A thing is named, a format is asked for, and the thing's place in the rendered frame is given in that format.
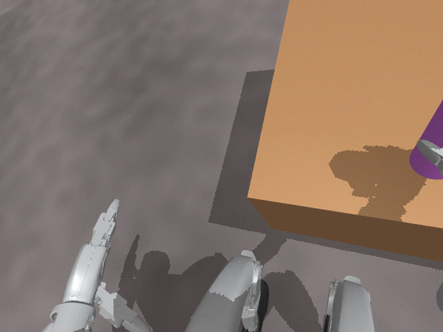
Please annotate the left robot hand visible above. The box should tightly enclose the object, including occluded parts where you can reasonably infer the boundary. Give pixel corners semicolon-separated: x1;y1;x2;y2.
62;199;151;332

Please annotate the right robot hand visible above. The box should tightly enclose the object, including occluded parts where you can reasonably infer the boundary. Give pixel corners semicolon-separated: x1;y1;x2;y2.
417;140;443;175

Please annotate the left robot foot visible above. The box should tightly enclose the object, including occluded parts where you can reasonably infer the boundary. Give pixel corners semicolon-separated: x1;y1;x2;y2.
242;280;269;332

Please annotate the left robot arm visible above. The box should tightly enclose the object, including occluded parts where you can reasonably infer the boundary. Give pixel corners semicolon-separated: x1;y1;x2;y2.
42;301;96;332

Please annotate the bottle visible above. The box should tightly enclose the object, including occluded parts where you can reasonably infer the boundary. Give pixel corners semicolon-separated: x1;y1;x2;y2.
409;100;443;180

